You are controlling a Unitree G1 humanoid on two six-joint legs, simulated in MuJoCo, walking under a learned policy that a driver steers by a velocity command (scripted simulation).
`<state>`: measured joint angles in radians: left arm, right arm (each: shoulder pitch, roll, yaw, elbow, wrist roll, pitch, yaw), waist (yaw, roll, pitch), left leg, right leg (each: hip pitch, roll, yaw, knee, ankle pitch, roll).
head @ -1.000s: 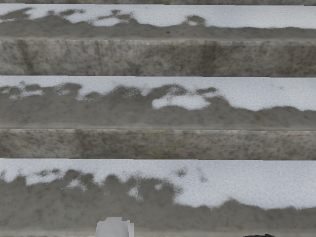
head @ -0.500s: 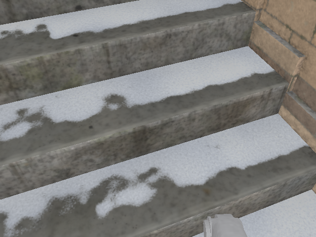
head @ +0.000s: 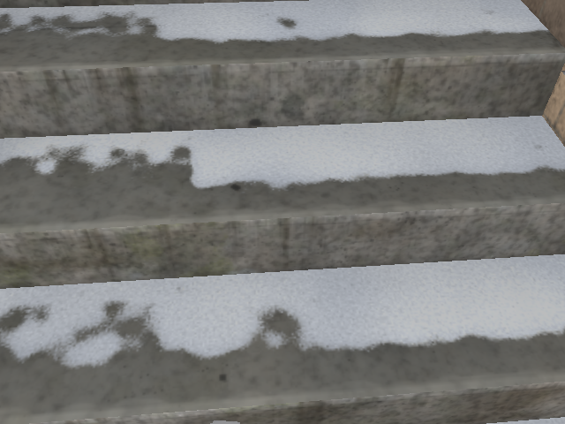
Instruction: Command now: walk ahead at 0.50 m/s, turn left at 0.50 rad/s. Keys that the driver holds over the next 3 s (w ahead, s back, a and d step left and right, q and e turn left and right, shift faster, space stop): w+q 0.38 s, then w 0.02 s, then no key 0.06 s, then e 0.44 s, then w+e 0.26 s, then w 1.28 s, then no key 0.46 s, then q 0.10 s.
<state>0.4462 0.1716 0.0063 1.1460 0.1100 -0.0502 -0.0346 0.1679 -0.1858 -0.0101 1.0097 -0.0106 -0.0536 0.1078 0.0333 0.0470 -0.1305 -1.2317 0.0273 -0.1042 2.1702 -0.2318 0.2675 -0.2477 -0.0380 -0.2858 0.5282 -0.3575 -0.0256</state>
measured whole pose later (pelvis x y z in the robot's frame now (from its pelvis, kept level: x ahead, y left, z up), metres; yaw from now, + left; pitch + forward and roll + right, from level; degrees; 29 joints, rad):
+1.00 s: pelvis +0.44 +0.05 +0.31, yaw +7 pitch +6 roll +0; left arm 0.21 0.20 0.02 0.96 0.05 -0.08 0.00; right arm 0.12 -0.26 -0.04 0.87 -0.06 -0.06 0.03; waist 0.01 0.01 -0.16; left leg -0.85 0.02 -0.20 1.48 -0.12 0.02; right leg -0.63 0.12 -0.04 0.72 -0.20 -0.12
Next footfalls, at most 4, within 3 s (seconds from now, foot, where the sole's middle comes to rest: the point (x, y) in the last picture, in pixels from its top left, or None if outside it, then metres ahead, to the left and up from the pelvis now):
0.20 left None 0.27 0.15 -0.60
0.72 right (294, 342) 0.58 0.03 -0.43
1.42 left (186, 337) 0.59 0.24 -0.43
1.84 right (276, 172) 0.89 0.07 -0.27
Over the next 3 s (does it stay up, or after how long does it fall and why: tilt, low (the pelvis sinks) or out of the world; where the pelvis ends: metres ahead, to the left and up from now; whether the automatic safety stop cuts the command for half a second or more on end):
stays up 1.30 0.13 0.75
